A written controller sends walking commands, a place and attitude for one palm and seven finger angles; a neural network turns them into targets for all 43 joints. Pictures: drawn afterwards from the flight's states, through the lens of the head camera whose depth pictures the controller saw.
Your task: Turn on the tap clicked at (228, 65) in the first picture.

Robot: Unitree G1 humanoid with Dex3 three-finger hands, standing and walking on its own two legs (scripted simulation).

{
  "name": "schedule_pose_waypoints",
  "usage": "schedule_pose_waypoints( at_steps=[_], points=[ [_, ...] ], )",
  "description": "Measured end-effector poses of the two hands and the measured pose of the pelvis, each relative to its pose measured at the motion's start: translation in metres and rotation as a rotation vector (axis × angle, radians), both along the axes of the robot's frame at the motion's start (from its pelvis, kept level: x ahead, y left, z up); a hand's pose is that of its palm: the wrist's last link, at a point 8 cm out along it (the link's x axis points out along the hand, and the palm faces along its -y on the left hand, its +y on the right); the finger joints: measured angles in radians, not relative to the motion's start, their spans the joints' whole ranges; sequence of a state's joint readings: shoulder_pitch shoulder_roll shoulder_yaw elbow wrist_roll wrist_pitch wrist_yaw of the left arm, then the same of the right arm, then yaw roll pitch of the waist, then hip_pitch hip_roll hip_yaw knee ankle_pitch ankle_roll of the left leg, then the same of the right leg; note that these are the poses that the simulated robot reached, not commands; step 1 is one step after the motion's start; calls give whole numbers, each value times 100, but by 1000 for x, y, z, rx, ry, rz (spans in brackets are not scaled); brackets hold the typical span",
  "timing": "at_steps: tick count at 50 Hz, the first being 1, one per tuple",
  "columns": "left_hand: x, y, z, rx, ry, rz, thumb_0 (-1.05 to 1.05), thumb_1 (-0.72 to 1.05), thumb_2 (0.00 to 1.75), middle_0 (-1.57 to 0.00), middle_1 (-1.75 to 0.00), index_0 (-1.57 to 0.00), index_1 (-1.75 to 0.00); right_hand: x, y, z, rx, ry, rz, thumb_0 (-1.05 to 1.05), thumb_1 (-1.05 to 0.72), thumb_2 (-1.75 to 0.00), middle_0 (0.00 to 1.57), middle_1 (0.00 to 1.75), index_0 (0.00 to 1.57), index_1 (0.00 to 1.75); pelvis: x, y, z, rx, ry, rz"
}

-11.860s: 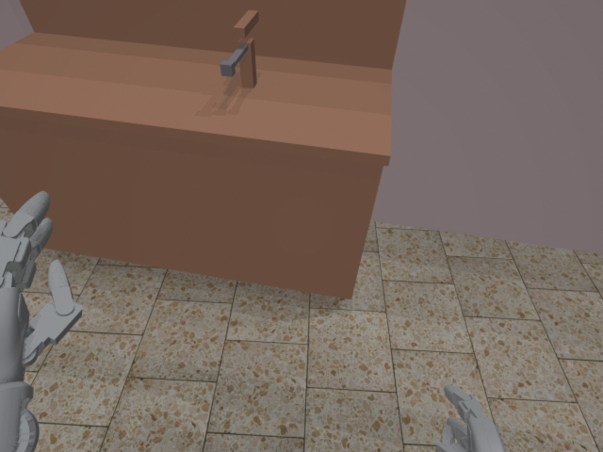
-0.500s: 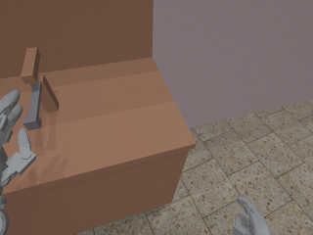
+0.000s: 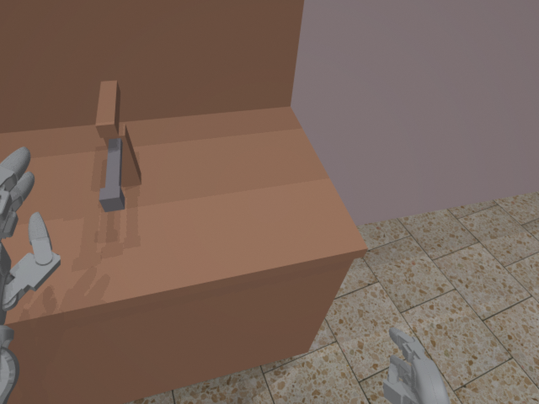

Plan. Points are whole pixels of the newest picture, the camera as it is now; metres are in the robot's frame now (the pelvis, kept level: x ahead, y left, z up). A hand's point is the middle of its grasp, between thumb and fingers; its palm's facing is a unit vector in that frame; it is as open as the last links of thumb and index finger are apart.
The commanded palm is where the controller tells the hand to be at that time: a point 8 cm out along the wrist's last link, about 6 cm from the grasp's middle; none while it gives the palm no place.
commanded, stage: come to a stop and stand still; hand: left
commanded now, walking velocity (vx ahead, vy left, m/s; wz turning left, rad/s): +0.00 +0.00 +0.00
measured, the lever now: (112, 199) +0.36 +0.28 +0.09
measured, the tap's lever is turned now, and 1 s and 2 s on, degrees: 0 0 0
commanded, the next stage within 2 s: look again from close up in 0.32 s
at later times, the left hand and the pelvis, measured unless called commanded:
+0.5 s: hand (46, 256) +0.22 +0.27 +0.17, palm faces +0.40 -0.85 -0.35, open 7.4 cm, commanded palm +0.16 +0.30 +0.18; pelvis +0.00 +0.02 +0.00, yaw +0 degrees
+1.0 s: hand (61, 256) +0.22 +0.26 +0.16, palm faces +0.40 -0.85 -0.35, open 7.4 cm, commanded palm +0.16 +0.28 +0.18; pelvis +0.00 +0.00 +0.00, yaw +0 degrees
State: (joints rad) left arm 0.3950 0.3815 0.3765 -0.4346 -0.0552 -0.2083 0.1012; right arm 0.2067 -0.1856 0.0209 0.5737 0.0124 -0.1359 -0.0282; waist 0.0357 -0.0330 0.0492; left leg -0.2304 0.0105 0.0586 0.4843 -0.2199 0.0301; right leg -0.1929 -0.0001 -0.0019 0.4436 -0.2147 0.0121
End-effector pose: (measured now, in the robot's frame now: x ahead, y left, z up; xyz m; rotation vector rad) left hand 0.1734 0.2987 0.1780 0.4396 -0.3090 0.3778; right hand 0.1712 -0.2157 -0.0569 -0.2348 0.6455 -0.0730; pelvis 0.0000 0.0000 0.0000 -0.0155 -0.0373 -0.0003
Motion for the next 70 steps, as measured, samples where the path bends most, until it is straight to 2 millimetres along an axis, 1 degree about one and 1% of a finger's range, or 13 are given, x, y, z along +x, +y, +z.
schedule_pose_waypoints(
  at_steps=[2,4,9,14,21,30,41,51,61,66,70],
  points=[
    [-4,8,2,-19,-34,29,1,88,90,-21,-31,-21,-30,-2,7,1,-2,1,22,1,-90,-90,20,30,20,30,-3,4,0,-2,-1,2],
    [-6,11,1,-40,-54,39,1,89,90,-21,-31,-21,-30,-3,14,1,-1,0,38,1,-90,-90,20,30,20,30,-5,8,1,-3,-2,4],
    [-4,8,-4,-55,-39,13,1,89,90,-21,-31,-21,-30,-5,26,2,11,-6,50,1,-90,-90,20,30,20,30,-8,15,1,-4,-1,5],
    [-1,9,-6,-31,-8,-14,1,89,90,-21,-31,-21,-30,-9,29,1,15,0,39,1,-90,-90,21,30,20,30,-7,17,2,-9,1,5],
    [2,12,-1,-2,-1,-17,1,89,90,-21,-31,-21,-30,-11,22,-2,4,32,19,1,-90,-90,21,30,20,30,-3,19,3,-10,5,7],
    [4,8,-3,-7,21,-20,1,89,90,-21,-31,-21,-30,-6,10,-2,-8,35,-8,1,-90,-90,20,30,20,30,1,17,3,-8,2,6],
    [2,2,-1,-12,24,-8,1,89,90,-21,-31,-21,-30,3,8,0,2,17,-4,1,-90,-90,20,30,20,30,2,11,4,-8,3,8],
    [7,-4,-4,-24,44,2,1,89,90,-21,-31,-21,-30,3,4,-4,20,41,-6,1,-90,-90,20,30,20,30,4,2,4,-3,11,6],
    [14,-22,-8,-34,79,-17,1,89,90,-21,-31,-21,-30,4,-14,-8,13,61,-21,1,-90,-90,20,30,20,30,11,-10,3,-10,21,7],
    [17,-23,-7,-21,94,-10,1,89,90,-21,-31,-21,-30,8,-22,-9,-1,69,-36,1,-90,-90,20,30,20,30,14,-11,4,-8,22,7],
    [19,-21,-5,-14,93,0,1,89,90,-21,-31,-21,-30,12,-25,-9,-3,68,-44,1,-90,-90,20,30,20,30,17,-11,4,-7,22,8]
  ],
)
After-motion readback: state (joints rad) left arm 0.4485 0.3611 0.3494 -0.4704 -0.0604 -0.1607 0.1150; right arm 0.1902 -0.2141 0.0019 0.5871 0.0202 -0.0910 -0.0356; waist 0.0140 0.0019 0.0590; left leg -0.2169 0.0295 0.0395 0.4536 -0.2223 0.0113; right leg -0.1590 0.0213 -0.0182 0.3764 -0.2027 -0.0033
